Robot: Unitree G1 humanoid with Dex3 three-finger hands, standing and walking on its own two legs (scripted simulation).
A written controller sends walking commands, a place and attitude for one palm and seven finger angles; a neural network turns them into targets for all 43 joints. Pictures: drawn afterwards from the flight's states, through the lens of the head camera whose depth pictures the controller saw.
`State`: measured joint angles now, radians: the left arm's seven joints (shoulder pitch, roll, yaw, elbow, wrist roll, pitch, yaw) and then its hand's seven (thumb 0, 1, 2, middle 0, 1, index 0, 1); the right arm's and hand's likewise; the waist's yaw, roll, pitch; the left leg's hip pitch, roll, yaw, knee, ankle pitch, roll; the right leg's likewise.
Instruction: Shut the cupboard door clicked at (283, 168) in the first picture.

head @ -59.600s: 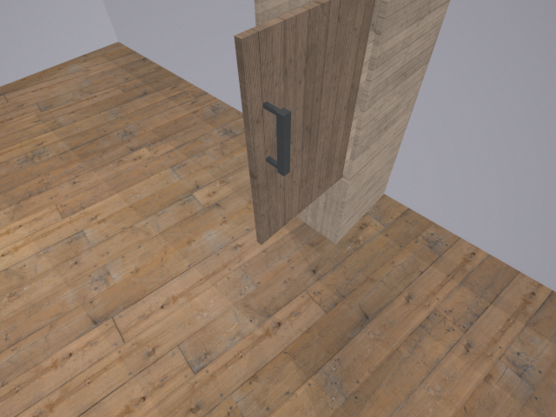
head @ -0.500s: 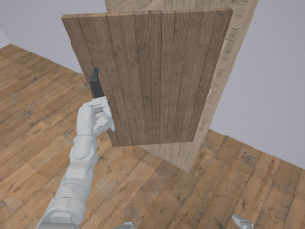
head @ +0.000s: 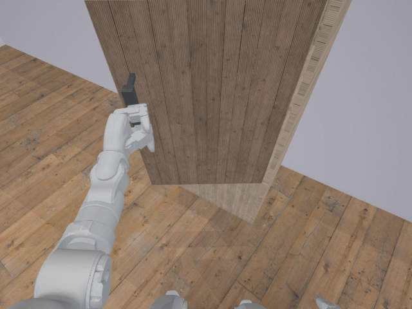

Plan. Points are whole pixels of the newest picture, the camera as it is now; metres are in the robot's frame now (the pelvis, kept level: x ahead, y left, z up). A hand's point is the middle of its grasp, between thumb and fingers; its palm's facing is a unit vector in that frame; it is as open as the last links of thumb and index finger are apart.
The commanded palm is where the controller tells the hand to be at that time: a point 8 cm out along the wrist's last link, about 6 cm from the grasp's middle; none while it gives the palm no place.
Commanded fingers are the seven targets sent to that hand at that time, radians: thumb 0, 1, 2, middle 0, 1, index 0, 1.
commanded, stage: push the door shut along its arc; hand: left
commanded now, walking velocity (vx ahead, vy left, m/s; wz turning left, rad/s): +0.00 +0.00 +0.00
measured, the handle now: (138, 111) +0.50 +0.16 +0.08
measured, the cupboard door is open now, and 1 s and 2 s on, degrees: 31 17 3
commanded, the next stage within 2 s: pull the fist back off the door in 1.44 s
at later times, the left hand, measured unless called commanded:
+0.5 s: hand (165, 113) +0.49 +0.10 +0.09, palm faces -0.18 -0.98 -0.05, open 3.1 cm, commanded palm +0.50 +0.14 +0.09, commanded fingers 0.00 0.90 0.90 -1.30 -1.50 -1.30 -1.50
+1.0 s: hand (181, 94) +0.55 +0.06 +0.09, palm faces -0.29 -0.96 -0.02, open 3.0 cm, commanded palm +0.55 +0.11 +0.09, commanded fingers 0.00 0.90 0.90 -1.30 -1.50 -1.30 -1.50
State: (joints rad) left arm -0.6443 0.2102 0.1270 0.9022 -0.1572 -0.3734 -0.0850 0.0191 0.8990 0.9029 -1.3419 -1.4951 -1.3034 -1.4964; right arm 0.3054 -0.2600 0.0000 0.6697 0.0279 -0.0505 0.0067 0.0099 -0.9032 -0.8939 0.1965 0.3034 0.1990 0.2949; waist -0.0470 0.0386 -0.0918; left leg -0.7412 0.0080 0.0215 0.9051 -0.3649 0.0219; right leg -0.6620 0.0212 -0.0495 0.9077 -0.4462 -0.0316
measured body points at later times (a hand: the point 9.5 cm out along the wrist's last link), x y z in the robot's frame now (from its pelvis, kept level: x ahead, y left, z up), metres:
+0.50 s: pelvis -0.01 +0.01 -0.02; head +0.09 +0.01 +0.42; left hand +0.50 +0.15 +0.09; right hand +0.00 -0.26 -0.14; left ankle +0.05 +0.11 -0.69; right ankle +0.00 -0.10 -0.69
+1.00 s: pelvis +0.00 +0.00 -0.03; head +0.14 +0.00 +0.40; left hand +0.56 +0.12 +0.10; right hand -0.04 -0.25 -0.14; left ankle +0.05 +0.11 -0.69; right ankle +0.00 -0.10 -0.69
